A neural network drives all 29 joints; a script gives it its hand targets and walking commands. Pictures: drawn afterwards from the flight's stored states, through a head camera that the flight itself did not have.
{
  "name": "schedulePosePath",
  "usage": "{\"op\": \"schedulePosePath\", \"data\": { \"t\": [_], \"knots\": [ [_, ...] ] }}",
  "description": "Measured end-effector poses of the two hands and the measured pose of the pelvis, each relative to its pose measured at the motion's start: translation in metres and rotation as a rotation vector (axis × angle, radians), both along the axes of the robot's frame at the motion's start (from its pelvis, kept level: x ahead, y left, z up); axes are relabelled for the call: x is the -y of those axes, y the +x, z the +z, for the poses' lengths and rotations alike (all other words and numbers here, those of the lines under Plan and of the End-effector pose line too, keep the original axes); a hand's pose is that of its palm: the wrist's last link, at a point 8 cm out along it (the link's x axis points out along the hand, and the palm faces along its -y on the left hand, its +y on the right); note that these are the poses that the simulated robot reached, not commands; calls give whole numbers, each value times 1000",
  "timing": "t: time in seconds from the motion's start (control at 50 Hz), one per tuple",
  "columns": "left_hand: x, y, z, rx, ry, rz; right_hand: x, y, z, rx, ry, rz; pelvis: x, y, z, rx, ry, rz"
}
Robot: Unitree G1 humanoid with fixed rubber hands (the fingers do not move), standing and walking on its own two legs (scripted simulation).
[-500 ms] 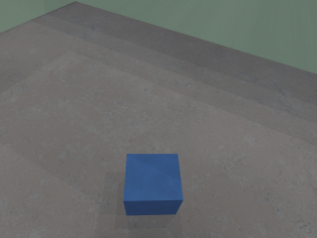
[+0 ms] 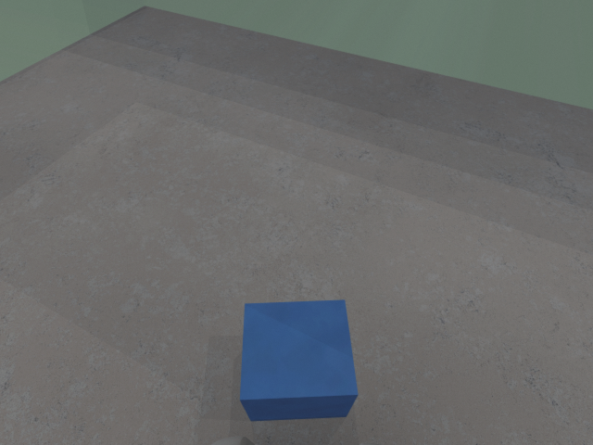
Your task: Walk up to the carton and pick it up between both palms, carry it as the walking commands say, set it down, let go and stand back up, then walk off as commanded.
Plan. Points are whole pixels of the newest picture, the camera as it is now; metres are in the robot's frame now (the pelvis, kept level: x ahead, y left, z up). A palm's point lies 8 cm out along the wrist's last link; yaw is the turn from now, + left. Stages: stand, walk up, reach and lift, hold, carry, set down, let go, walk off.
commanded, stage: walk up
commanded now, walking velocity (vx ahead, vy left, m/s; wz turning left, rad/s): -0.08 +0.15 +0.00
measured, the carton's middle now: (296, 361) +0.42 +0.00 -0.62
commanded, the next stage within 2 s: stand in 1.02 s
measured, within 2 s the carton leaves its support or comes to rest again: neither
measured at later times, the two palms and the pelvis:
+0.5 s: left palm out of the picture +0.04 +0.28 -0.15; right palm out of the picture +0.03 -0.21 -0.09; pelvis -0.01 +0.05 +0.01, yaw +0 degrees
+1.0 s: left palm out of the picture +0.04 +0.25 -0.13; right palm out of the picture +0.01 -0.24 -0.12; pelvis -0.03 +0.01 +0.01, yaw -1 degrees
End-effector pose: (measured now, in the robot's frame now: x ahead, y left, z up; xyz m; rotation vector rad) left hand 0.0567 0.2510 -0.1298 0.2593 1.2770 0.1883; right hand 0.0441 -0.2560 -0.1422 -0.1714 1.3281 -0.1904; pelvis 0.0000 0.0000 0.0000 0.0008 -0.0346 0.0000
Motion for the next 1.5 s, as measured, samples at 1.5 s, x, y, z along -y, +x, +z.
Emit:
{"op": "schedulePosePath", "data": {
  "t": [1.5],
  "knots": [
    [6, 49, 16, 51, -132, -21, -26, 78, 47, 148, -1, 67, -20, -34, 6, -70, -2, -9]
  ]
}}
